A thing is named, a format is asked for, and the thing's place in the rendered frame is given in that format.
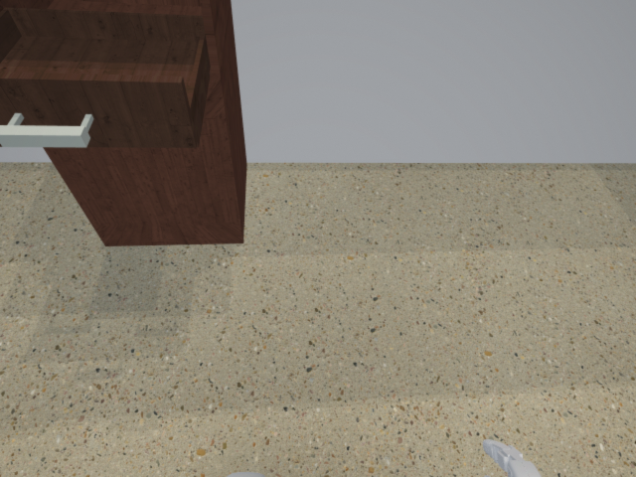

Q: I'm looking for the robot right hand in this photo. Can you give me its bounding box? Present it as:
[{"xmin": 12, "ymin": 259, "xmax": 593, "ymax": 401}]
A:
[{"xmin": 483, "ymin": 439, "xmax": 542, "ymax": 477}]

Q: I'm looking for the handle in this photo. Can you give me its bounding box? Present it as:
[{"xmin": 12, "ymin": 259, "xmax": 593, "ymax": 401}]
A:
[{"xmin": 0, "ymin": 113, "xmax": 93, "ymax": 147}]

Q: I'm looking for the drawer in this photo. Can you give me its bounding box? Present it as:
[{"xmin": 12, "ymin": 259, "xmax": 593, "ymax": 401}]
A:
[{"xmin": 0, "ymin": 7, "xmax": 211, "ymax": 148}]

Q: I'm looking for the cabinet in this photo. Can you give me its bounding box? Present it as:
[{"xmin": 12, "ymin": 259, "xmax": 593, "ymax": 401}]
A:
[{"xmin": 0, "ymin": 0, "xmax": 247, "ymax": 246}]

